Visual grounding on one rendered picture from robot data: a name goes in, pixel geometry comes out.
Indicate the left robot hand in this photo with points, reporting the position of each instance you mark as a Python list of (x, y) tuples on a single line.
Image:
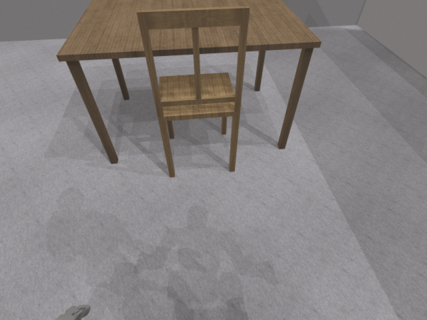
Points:
[(75, 313)]

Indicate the chair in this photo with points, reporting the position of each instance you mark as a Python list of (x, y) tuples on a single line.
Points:
[(198, 96)]

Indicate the table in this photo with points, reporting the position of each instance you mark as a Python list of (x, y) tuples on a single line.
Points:
[(109, 29)]

